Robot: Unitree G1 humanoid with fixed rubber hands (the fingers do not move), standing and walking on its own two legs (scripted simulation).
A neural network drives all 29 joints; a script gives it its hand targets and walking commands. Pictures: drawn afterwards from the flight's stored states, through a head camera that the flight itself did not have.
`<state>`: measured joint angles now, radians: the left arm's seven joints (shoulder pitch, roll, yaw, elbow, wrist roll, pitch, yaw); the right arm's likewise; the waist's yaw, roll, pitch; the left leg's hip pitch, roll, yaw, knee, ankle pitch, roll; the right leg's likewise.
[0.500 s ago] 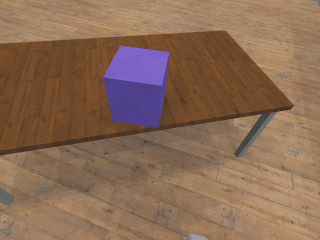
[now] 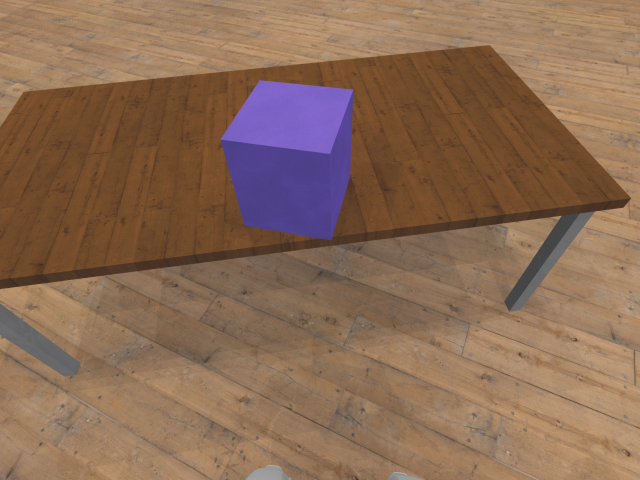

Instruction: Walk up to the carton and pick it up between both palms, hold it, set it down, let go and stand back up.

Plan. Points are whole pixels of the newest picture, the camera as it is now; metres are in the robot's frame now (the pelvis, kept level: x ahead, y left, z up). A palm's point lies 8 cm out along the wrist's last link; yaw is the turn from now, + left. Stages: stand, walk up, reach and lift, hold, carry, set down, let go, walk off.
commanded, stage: walk up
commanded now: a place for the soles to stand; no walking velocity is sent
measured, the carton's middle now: (295, 161) +0.74 +0.05 -0.06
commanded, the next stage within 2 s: none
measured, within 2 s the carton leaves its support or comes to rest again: neither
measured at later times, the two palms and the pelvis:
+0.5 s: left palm out of the picture +0.09 +0.32 -0.09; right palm out of the picture +0.10 -0.34 -0.10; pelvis +0.00 -0.01 +0.00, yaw +2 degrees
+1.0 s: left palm out of the picture +0.10 +0.34 -0.10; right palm out of the picture +0.12 -0.31 -0.09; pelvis +0.02 +0.02 +0.00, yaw +3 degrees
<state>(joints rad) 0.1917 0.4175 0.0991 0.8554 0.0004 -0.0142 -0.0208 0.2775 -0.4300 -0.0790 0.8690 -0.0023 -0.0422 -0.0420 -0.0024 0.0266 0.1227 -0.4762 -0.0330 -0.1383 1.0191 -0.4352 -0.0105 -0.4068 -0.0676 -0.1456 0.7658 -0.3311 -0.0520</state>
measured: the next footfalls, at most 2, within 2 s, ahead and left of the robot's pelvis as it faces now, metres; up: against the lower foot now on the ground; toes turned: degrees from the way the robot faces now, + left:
left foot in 0.08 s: +0.08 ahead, +0.15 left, +0.00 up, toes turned -6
right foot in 0.34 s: +0.08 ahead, -0.12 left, +0.00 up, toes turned +1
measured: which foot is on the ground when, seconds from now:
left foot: up 0.00-0.06, down 0.08-0.36, up 0.38-0.62, down 0.64-1.00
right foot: down 0.00-0.10, up 0.12-0.32, down 0.34-1.00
